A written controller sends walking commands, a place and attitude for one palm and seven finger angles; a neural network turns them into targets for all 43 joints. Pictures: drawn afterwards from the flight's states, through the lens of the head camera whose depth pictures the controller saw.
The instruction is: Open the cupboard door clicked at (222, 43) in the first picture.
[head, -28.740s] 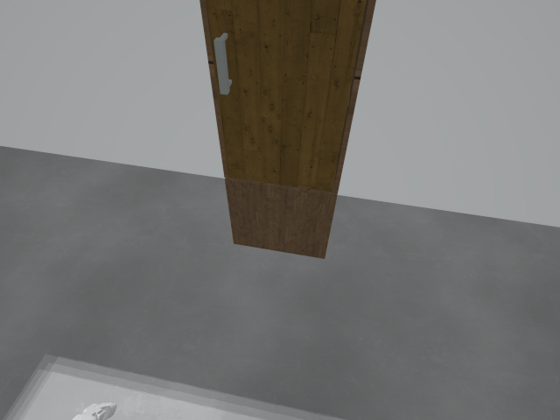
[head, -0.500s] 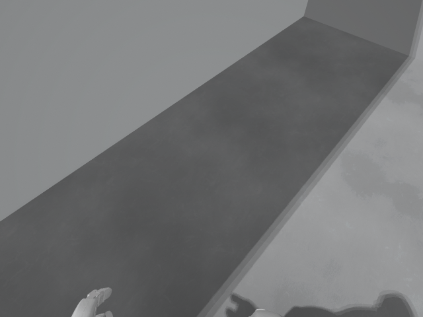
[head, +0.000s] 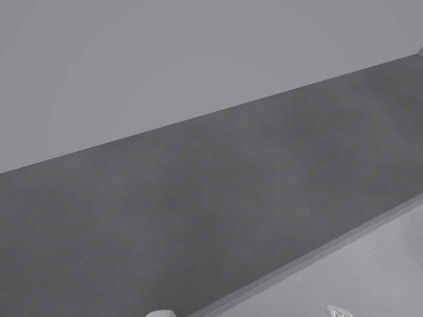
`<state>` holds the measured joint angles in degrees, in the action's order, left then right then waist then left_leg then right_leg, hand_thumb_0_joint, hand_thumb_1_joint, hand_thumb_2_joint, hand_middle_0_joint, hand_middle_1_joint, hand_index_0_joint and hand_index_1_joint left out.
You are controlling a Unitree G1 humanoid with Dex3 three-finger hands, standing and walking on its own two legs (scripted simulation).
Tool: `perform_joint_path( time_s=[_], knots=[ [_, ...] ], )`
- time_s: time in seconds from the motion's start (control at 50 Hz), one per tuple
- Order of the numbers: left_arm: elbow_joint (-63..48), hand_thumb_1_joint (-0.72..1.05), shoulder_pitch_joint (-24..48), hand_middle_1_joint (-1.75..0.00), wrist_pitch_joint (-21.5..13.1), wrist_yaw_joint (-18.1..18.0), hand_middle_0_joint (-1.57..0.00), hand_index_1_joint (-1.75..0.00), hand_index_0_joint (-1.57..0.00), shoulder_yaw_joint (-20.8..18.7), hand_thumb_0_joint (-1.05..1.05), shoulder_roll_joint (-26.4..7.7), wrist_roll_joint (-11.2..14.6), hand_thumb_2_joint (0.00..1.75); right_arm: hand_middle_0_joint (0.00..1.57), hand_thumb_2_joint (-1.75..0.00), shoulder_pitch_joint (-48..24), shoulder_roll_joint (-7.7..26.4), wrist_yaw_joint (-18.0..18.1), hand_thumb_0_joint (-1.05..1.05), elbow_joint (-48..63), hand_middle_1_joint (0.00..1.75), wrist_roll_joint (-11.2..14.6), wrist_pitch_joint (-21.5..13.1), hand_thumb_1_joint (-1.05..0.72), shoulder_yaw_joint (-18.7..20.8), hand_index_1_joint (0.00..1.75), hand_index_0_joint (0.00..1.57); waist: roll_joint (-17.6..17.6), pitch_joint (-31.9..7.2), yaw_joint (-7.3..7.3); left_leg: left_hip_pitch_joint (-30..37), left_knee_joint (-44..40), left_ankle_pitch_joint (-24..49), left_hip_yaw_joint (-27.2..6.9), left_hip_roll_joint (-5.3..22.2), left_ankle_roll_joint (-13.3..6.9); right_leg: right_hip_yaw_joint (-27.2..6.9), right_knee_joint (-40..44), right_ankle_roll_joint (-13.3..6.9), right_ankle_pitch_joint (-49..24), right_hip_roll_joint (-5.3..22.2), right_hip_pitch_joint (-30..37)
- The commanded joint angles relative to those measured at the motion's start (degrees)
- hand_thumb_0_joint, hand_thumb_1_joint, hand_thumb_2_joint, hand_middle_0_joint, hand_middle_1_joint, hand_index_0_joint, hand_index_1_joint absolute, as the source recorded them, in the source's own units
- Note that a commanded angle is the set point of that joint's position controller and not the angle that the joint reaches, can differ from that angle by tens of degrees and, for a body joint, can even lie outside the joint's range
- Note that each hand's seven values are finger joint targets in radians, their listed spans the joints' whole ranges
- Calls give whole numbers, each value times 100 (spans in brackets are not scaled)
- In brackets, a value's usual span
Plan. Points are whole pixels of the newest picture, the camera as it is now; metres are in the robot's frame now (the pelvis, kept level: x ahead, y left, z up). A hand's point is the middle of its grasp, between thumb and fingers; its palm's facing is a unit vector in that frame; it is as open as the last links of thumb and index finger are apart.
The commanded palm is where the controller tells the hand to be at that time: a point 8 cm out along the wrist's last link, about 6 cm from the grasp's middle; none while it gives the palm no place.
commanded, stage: turn to face it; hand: left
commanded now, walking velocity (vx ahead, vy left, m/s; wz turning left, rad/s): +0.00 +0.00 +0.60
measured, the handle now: out of the picture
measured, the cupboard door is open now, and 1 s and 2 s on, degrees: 45 45 45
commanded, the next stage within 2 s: none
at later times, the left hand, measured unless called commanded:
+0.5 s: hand out of the picture +0.07 +0.18 -0.13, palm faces +0.25 -0.93 -0.28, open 7.3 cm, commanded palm none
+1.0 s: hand out of the picture -0.08 +0.22 -0.16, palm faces +0.57 -0.79 -0.24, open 7.3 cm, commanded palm none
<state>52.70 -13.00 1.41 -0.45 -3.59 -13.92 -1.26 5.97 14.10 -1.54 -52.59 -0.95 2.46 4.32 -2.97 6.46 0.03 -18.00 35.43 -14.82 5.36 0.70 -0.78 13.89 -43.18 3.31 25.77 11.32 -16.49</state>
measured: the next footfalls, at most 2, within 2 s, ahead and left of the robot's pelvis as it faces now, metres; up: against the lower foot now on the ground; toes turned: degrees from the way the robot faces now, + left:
right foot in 0.44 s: +0.06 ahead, -0.14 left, +0.00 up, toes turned +11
left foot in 0.84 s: +0.00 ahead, +0.11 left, +0.00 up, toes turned +35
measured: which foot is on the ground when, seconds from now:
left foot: down 0.00-0.44, up 0.46-0.82, down 0.84-1.00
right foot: up 0.00-0.42, down 0.44-0.84, up 0.86-1.00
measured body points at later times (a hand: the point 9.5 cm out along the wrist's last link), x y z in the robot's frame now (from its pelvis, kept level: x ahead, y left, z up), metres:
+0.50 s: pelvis +0.01 -0.03 +0.01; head +0.06 -0.05 +0.46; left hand +0.05 +0.23 -0.11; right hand +0.12 -0.27 -0.15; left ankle -0.01 +0.09 -0.69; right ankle +0.02 -0.14 -0.72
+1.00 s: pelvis -0.01 +0.01 +0.01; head +0.02 +0.05 +0.46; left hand -0.11 +0.26 -0.14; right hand +0.23 -0.15 -0.11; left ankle -0.04 +0.09 -0.72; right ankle +0.05 -0.15 -0.64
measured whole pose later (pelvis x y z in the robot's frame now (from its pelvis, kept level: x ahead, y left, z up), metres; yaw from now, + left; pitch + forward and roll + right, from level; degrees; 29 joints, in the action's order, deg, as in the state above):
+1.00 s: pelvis -0.01 +0.01 +0.01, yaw +34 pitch +1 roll -1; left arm 53.5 -11.0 3.8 -0.4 -4.5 -15.2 -1.5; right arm 6.6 12.9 0.0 -51.6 -1.4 1.3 3.2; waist -2.2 5.8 -0.4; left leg -18.0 32.3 -15.2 1.8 -1.1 -2.9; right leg 2.9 -64.5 4.4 26.0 6.4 -27.2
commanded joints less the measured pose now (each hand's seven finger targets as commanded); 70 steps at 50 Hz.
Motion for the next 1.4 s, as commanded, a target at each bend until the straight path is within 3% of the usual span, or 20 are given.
perform_joint_path(
  time_s=[0.0, 0.1, 0.28, 0.36, 0.38, 0.42, 0.44, 0.52, 0.7, 0.78, 0.8, 0.82, 0.84, 0.94, 1.24, 1.28, 1.3, 1.32, 1.34, 1.38],
  knots=[
    [-767, 90, 663, -30, 13, -89, -20, -30, -20, -138, 0, -508, -8, 90, 20, -90, 1192, 1360, 157, 0, 72, 30, -44, -102, -90, 286, 30, 20, 1325, -1312, 563, 1596, -1464, 2805, -2366, 2080, -1136, -1256, -2342, 53, 795, -310, -1753],
    [-395, 90, 263, -30, 43, 12, -20, -30, -20, -174, 0, -494, -11, 90, 20, -90, 377, 993, 233, 0, 337, 30, -30, -184, -90, 148, 30, 20, 989, -756, 79, 926, -1697, 1981, -1769, 1237, -716, -1390, -2284, 178, -479, -491, -1660],
    [-619, 90, 527, -30, -6, -33, -20, -30, -20, -127, 0, -367, 34, 90, 20, -90, 539, 1009, 192, 0, 305, 30, -73, -111, -90, 234, 30, 20, 1227, -900, 185, 710, -1528, 1514, -2429, 1071, -846, -1301, -362, 138, -170, -910, -828],
    [-513, 90, -6, -30, -102, -75, -20, -30, -20, -160, 0, -410, 78, 90, 20, -90, 281, 951, 190, 0, 388, 30, -25, -72, -90, 266, 30, 20, 1228, -1089, -79, 105, -1042, 1710, -2569, 772, -613, -1200, 1302, 36, -927, -1110, 537],
    [-465, 90, -219, -30, -157, -107, -20, -30, -20, -201, 0, -571, 68, 90, 20, -90, 253, 791, 177, 0, 410, 30, 20, -80, -90, 247, 30, 20, 795, -1208, -209, -378, -700, 1250, -2446, 517, -377, -1416, 2127, -27, -1386, -857, 1333],
    [-491, 90, -327, -30, -205, -173, -20, -30, -20, -310, 0, -1278, -48, 90, 20, -90, 275, 410, 136, 0, 558, 30, 50, -100, -90, 212, 30, 20, -1530, -1102, -315, -1863, 1856, -2059, -806, -632, 321, -3624, 2826, -1084, -2215, 1693, 1813],
    [-544, 90, -118, -30, -189, -195, -20, -30, -20, -258, 0, -1147, -7, 90, 20, -90, 310, 614, 111, 0, 498, 30, 11, -57, -90, 255, 30, 20, -865, -957, -196, -1624, 2783, -1945, -1045, -284, 278, -3163, 2713, -1324, -2387, 1761, 1175],
    [-645, 90, 448, -30, -232, -160, -20, -30, -20, -98, 0, -533, 34, 90, 20, -90, 416, 389, 5, 0, 174, 30, -8, 105, -90, 189, 30, 20, -876, -537, 168, -1659, 3523, -804, -691, 40, 484, -1457, 2406, -876, -3340, 636, 922],
    [-346, 90, -421, -30, -214, -147, -20, -30, -20, -266, 0, -936, -57, 90, 20, -90, -313, 152, -40, 0, 333, 30, 41, 32, -90, 22, 30, 20, -977, -724, -280, -881, 949, -1145, 59, 6, 421, -856, 1738, -894, -4752, 945, 1644],
    [-391, 90, -118, -30, -181, -85, -20, -30, -20, -306, 0, -1020, 11, 90, 20, -90, 362, 429, -21, 0, 235, 30, 12, -57, -90, 95, 30, 20, -585, -990, 193, 703, -770, 149, 154, -125, 232, -357, 649, -467, -4045, 850, 841],
    [-503, 90, -79, -30, -149, -52, -20, -30, -20, -272, 0, -812, 51, 90, 20, -90, 780, 902, 8, 0, 155, 30, -25, -105, -90, 216, 30, 20, 471, -1349, 431, 1747, -1113, 1291, -846, 642, -103, -154, -420, -145, -2591, 450, -172],
    [-761, 90, 201, -30, -114, -15, -20, -30, -20, -131, 0, -374, 86, 90, 20, -90, 1214, 1563, 68, 0, 110, 30, -52, -119, -90, 387, 30, 20, 2137, -1438, 688, 2240, -1369, 3545, -3034, 2194, -997, -294, -1787, 232, 1253, -397, -1690],
    [-885, 90, 578, -30, -17, -68, -20, -30, -20, -104, 0, -485, 25, 90, 20, -90, 1454, 1580, 118, 0, -7, 30, -11, -69, -90, 368, 30, 20, 1503, -1444, 716, 1990, -1279, 3789, -2813, 2371, -1269, -1086, -2271, 100, 1330, -335, -1720],
    [-490, 90, 333, -30, 44, 2, -20, -30, -20, -181, 0, -493, -18, 90, 20, -90, 284, 1014, 234, 0, 355, 30, -46, -162, -90, 164, 30, 20, 1118, -801, 123, 757, -1716, 1532, -2008, 1315, -804, -1428, -2405, 126, -237, -428, -1558],
    [-630, 90, 224, -30, -81, -81, -20, -30, -20, -146, 0, -403, 75, 90, 20, -90, 414, 969, 196, 0, 330, 30, -41, -82, -90, 269, 30, 20, 1221, -1085, 2, 271, -1126, 1962, -2762, 833, -717, -1275, 885, 50, -619, -1148, 254],
    [-531, 90, -209, -30, -174, -137, -20, -30, -20, -234, 0, -693, 51, 90, 20, -90, 335, 674, 164, 0, 394, 30, 39, -84, -90, 248, 30, 20, 439, -1273, -229, -743, -468, 840, -2377, 308, -244, -1751, 2356, -122, -1307, -530, 1726],
    [-534, 90, -287, -30, -208, -183, -20, -30, -20, -322, 0, -1182, -32, 90, 20, -90, 423, 306, 142, 0, 469, 30, 85, -102, -90, 206, 30, 20, -1191, -1292, -286, -1802, 820, -1132, -1263, -509, 217, -3275, 2775, -696, -1522, 1015, 2335],
    [-585, 90, -172, -30, -186, -186, -20, -30, -20, -275, 0, -1253, -34, 90, 20, -90, 332, 536, 130, 0, 491, 30, 19, -88, -90, 238, 30, 20, -1176, -1077, -256, -1762, 2251, -2082, -949, -513, 299, -3584, 2794, -1223, -2146, 1804, 1482],
    [-664, 90, 131, -30, -172, -205, -20, -30, -20, -222, 0, -1038, -4, 90, 20, -90, 425, 552, 90, 0, 451, 30, -8, -48, -90, 256, 30, 20, -557, -857, -77, -1625, 2922, -1760, -1077, -313, 280, -2973, 2705, -1343, -2318, 1617, 1042],
    [-675, 90, 520, -30, -207, -185, -20, -30, -20, -116, 0, -643, 32, 90, 20, -90, 514, 486, 52, 0, 154, 30, -20, 77, -90, 246, 30, 20, -888, -600, 173, -1689, 3545, -1105, -890, -62, 427, -2027, 2453, -1009, -3108, 817, 970]
  ],
)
